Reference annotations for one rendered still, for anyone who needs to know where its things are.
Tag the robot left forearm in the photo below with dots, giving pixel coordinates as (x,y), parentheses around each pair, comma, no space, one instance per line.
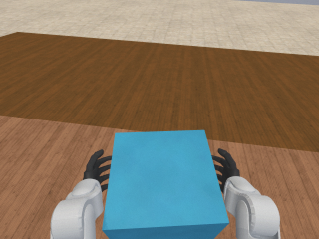
(75,217)

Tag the right robot hand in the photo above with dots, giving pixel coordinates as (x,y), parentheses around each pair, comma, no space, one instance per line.
(228,170)

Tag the left robot hand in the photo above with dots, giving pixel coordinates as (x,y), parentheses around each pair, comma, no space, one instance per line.
(93,171)

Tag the carton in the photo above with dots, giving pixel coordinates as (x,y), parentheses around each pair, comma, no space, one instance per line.
(163,185)

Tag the robot right forearm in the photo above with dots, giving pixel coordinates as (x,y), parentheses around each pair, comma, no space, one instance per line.
(256,215)

